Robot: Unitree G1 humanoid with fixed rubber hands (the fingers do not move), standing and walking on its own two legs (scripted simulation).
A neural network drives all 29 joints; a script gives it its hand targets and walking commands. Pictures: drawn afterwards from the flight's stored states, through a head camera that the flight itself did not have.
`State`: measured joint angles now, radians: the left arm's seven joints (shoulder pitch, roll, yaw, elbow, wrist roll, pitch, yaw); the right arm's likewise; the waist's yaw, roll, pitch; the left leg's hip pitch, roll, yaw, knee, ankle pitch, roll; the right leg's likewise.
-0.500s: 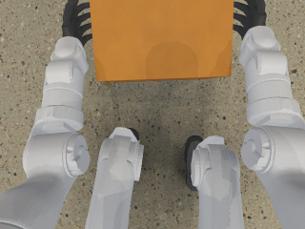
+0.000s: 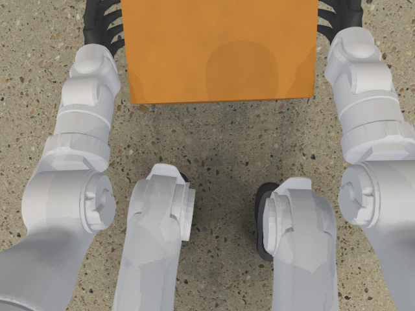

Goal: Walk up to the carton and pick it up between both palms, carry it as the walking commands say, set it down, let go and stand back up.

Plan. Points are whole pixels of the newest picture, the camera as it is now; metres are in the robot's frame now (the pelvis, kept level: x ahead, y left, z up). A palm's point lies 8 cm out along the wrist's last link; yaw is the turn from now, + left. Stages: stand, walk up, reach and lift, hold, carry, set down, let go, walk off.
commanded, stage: set down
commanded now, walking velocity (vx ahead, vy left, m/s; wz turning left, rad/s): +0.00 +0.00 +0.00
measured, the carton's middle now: (217, 30) +0.57 +0.04 -0.25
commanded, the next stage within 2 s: none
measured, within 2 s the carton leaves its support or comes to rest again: rests again in 0.50 s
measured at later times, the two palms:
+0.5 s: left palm (108, 52) +0.49 +0.22 -0.17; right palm (342, 40) +0.53 -0.16 -0.17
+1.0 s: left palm (107, 55) +0.49 +0.22 -0.18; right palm (338, 40) +0.53 -0.15 -0.17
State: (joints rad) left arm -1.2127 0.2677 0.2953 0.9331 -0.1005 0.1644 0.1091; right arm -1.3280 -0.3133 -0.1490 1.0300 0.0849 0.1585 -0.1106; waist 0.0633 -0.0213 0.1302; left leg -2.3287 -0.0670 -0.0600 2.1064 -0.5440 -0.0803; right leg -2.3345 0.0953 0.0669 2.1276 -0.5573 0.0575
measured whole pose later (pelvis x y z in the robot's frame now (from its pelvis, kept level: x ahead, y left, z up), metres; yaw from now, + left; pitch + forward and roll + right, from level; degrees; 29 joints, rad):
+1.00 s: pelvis -0.01 +0.00 -0.01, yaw +0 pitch +39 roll +1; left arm -1.30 0.31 0.27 1.12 -0.13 0.08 0.10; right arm -1.42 -0.34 -0.13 1.18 0.08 0.09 -0.05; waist 0.05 -0.01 0.25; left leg -2.29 -0.07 -0.05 2.14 -0.54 -0.07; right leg -2.29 0.09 0.07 2.16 -0.56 0.06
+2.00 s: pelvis +0.00 +0.00 -0.01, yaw +1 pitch +39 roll +2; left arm -1.31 0.35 0.24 1.18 -0.19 -0.02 0.07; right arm -1.38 -0.45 -0.02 1.16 0.20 0.02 -0.05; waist 0.05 0.01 0.31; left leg -2.29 -0.04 -0.03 2.16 -0.54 -0.05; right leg -2.29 0.06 0.06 2.20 -0.58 0.05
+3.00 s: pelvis +0.01 +0.00 +0.12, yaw +1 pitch +47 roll +1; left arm -1.02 0.35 0.32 0.74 -0.14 0.18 -0.02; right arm -1.13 -0.48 -0.18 0.87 0.10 0.20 0.07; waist 0.06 -0.01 -0.06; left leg -2.06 -0.02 -0.03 1.71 -0.47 -0.04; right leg -2.05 0.03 0.05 1.74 -0.51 0.03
